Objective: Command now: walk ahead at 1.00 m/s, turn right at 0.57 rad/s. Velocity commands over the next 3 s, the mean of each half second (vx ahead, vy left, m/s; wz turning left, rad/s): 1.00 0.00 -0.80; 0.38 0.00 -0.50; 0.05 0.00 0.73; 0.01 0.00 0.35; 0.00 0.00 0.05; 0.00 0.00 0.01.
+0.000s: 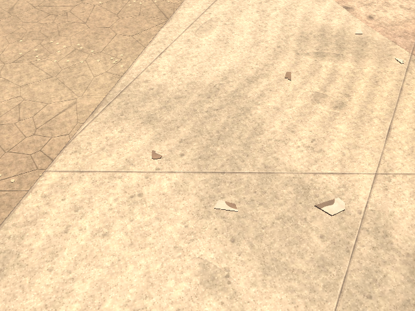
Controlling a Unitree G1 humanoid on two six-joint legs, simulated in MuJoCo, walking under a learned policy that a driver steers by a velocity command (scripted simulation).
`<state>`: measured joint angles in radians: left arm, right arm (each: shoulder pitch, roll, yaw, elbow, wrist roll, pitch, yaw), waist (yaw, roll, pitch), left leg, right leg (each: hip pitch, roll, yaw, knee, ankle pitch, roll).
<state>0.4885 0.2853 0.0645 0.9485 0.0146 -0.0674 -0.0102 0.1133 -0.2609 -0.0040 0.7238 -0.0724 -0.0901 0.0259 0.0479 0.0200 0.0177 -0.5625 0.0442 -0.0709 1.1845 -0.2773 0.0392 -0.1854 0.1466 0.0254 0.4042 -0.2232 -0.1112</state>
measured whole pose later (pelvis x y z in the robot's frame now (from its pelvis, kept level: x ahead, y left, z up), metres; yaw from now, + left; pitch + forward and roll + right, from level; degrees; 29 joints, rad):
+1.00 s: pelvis +0.73 -0.12 +0.00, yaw -39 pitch +1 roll -2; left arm 0.13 0.24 0.02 0.72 0.02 -0.03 0.00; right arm 0.21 -0.29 -0.03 0.69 0.02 -0.05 -0.02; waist 0.01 0.05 0.04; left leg -0.65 0.10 -0.06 0.81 -0.05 -0.06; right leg -0.21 0.14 -0.01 0.42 -0.22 -0.11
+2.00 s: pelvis +0.86 -0.18 +0.00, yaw -5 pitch +0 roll +0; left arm 0.17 0.22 0.03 0.75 -0.01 0.02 0.02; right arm 0.22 -0.28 -0.05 0.65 0.01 0.04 -0.03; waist 0.02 0.03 0.04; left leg -0.20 0.00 -0.08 0.53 -0.31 -0.07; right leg -0.28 0.02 0.06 0.51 -0.23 -0.01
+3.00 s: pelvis +0.87 -0.15 +0.00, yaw -5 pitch -2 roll +0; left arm 0.19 0.22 0.05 1.07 0.00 0.02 0.05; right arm 0.30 -0.21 -0.02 0.90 -0.01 -0.02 -0.03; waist 0.02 0.00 0.04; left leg -0.15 -0.03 -0.05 0.50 -0.32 0.02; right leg -0.23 -0.02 0.08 0.50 -0.24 0.05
